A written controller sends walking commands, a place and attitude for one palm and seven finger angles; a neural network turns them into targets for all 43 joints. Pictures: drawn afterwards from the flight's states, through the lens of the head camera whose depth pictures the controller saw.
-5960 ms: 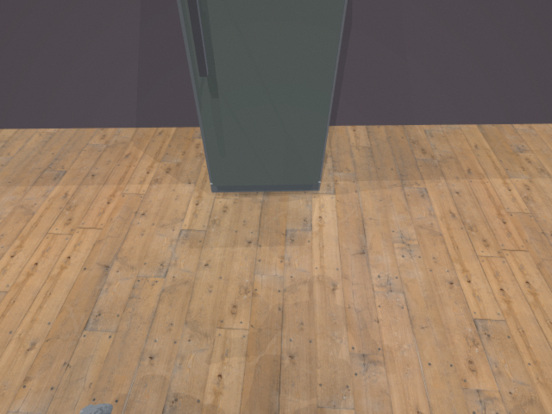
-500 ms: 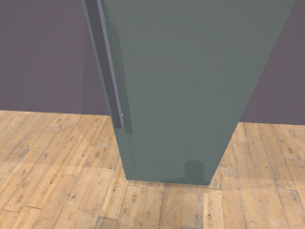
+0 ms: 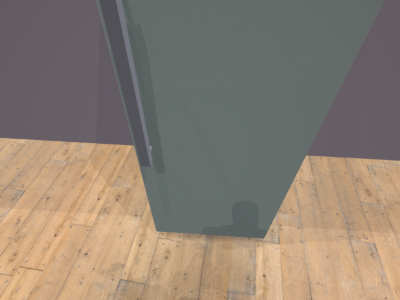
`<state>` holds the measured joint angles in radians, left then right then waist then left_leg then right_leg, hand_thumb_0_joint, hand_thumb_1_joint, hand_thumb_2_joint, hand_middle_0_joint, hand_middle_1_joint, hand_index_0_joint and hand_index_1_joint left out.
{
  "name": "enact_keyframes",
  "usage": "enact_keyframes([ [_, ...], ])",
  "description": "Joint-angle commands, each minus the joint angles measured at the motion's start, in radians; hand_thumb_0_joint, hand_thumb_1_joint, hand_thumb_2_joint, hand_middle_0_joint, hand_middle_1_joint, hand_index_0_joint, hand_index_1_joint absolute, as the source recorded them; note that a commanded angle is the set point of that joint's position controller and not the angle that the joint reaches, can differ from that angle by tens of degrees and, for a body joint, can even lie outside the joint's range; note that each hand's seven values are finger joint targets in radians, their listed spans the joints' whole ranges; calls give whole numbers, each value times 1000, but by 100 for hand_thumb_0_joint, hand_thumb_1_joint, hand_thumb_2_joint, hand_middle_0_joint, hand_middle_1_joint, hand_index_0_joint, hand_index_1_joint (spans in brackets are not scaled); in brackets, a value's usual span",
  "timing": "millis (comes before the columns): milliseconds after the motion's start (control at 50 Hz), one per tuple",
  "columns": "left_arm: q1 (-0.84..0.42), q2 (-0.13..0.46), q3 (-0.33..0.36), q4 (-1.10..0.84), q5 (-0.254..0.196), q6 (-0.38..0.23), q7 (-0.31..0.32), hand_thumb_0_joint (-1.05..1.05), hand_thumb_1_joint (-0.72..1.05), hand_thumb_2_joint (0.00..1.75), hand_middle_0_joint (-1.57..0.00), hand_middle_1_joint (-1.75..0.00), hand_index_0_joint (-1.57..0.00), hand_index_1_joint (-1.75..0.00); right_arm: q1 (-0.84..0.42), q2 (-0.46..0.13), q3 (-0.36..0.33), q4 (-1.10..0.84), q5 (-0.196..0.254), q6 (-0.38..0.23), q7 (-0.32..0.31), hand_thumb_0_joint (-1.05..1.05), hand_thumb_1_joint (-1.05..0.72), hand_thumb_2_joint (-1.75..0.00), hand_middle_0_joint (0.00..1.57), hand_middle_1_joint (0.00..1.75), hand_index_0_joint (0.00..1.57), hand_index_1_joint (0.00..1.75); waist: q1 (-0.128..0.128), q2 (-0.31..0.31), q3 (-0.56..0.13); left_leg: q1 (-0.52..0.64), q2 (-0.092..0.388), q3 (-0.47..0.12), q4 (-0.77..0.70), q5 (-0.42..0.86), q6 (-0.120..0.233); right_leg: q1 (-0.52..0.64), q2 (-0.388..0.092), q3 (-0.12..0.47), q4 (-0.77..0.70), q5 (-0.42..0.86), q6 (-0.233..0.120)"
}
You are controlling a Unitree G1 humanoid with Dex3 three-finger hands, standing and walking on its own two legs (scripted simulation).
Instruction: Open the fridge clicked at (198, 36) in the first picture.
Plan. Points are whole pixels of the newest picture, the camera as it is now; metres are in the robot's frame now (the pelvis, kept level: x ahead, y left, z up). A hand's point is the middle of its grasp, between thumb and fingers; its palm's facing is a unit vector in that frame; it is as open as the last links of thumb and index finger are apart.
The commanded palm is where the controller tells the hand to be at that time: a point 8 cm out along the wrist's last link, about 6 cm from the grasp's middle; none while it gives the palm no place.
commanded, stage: come to a stop and stand still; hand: left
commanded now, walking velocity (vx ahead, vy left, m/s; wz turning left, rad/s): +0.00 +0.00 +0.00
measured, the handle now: (135, 95) +0.52 +0.19 +0.14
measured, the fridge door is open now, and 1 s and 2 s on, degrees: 0 0 0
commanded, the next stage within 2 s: look again from close up in 0.04 s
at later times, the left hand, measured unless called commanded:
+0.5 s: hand out of the picture +0.00 +0.16 -0.17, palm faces +0.05 -0.99 -0.16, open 7.3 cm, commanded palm none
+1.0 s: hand out of the picture +0.01 +0.16 -0.17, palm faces +0.04 -0.98 -0.18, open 7.3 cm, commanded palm none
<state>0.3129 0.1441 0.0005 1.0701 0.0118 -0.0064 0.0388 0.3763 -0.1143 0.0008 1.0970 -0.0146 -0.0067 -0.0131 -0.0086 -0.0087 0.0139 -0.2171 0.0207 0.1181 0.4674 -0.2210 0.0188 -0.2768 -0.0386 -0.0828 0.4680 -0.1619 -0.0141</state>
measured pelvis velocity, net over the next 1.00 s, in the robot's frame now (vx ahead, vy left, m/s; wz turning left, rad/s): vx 0.02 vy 0.00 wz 0.00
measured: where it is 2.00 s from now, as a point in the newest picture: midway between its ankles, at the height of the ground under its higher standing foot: outside the picture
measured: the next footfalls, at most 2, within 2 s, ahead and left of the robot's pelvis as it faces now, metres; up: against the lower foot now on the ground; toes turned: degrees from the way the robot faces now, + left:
none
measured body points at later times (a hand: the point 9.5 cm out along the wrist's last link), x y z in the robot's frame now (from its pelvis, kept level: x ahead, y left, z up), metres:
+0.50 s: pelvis +0.01 +0.00 +0.00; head +0.01 +0.00 +0.45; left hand +0.00 +0.21 -0.16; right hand +0.01 -0.21 -0.16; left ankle +0.02 +0.11 -0.74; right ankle +0.06 -0.11 -0.74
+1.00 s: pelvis +0.02 +0.00 +0.00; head +0.02 +0.00 +0.45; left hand +0.01 +0.21 -0.16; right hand +0.00 -0.20 -0.16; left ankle +0.02 +0.11 -0.74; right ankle +0.06 -0.11 -0.74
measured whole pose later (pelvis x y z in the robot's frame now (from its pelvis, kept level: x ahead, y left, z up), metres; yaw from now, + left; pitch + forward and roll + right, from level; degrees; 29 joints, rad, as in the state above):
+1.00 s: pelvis +0.02 +0.00 +0.00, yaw +0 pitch -2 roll +0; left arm 0.32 0.13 0.00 1.09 0.01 -0.01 0.04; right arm 0.32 -0.11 0.00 1.12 -0.01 -0.02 -0.02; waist 0.00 -0.01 0.03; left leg -0.16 0.02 0.12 0.42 -0.22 0.02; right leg -0.23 -0.03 -0.08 0.42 -0.17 -0.01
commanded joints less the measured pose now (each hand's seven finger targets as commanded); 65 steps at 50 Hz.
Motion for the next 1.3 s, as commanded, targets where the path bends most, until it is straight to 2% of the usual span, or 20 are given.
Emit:
enact_keyframes([
  [0,61,79,18,-31,2,-18,2,0,90,90,-20,-30,-20,-30,44,-91,-16,-25,-1,-17,-8,0,-90,-90,20,30,20,30,9,19,82,-113,84,-128,-158,-128,4,37,-84,124,-116,-125,-24],
  [20,61,82,17,-31,2,-19,3,0,90,90,-20,-30,-20,-30,46,-89,-16,-22,0,-17,-8,0,-90,-90,20,30,20,30,10,2,71,-106,86,-127,-154,-112,5,50,-84,124,-117,-110,-25],
  [100,55,80,18,-32,2,-19,2,0,90,90,-20,-30,-20,-30,45,-89,-17,-18,0,-15,-8,0,-90,-90,20,30,20,30,6,-2,72,-91,82,-120,-150,-111,2,37,-86,127,-126,-126,-23],
  [200,55,76,18,-29,3,-19,2,0,90,90,-20,-30,-20,-30,32,-89,-18,-17,0,-16,-9,0,-90,-90,20,30,20,30,4,12,81,-80,86,-122,-160,-109,2,30,-82,126,-129,-116,-22],
  [220,60,77,17,-28,4,-21,3,0,90,90,-20,-30,-20,-30,32,-89,-18,-18,2,-18,-9,0,-90,-90,20,30,20,30,6,3,65,-68,89,-122,-157,-81,3,48,-85,120,-126,-82,-22],
  [300,61,73,16,-21,4,-20,2,0,90,90,-20,-30,-20,-30,19,-94,-18,-17,2,-17,-10,0,-90,-90,20,30,20,30,6,13,78,-71,91,-125,-171,-105,2,42,-81,118,-126,-88,-19],
  [460,71,67,15,-11,5,-24,3,0,90,90,-20,-30,-20,-30,3,-94,-17,-13,3,-23,-13,0,-90,-90,20,30,20,30,8,12,60,-37,93,-121,-171,-39,2,68,-83,111,-120,-13,-18],
  [580,72,66,14,-7,4,-23,3,0,90,90,-20,-30,-20,-30,0,-96,-16,-10,3,-20,-13,0,-90,-90,20,30,20,30,7,6,82,-34,91,-114,-175,-55,-1,55,-83,116,-134,-42,-18],
  [780,73,69,16,-6,4,-23,3,0,90,90,-20,-30,-20,-30,10,-90,-15,0,1,-20,-13,0,-90,-90,20,30,20,30,9,9,73,-31,89,-108,-172,-50,-1,65,-84,117,-138,-42,-19],
  [820,71,69,15,-6,4,-23,4,0,90,90,-20,-30,-20,-30,13,-87,-15,2,2,-20,-13,0,-90,-90,20,30,20,30,8,-6,80,-29,91,-112,-173,-44,0,62,-81,117,-139,-42,-20],
  [920,72,69,15,-5,4,-23,4,0,90,90,-20,-30,-20,-30,17,-86,-14,6,2,-22,-14,0,-90,-90,20,30,20,30,12,8,79,-36,94,-113,-178,-43,0,74,-80,110,-132,-27,-20],
  [1100,74,64,16,-5,3,-22,3,0,90,90,-20,-30,-20,-30,21,-82,-14,11,1,-19,-14,0,-90,-90,20,30,20,30,10,3,89,-34,90,-108,-176,-68,0,52,-79,119,-140,-64,-20],
  [1180,76,64,17,-5,3,-26,3,0,90,90,-20,-30,-20,-30,26,-79,-15,12,1,-22,-14,0,-90,-90,20,30,20,30,8,-4,67,-19,89,-104,-166,-39,1,65,-81,123,-140,-44,-23],
  [1280,75,65,15,0,3,-27,4,0,90,90,-20,-30,-20,-30,19,-79,-15,16,1,-24,-15,0,-90,-90,20,30,20,30,10,12,72,-12,92,-104,-166,-18,0,67,-81,119,-136,-17,-24],
])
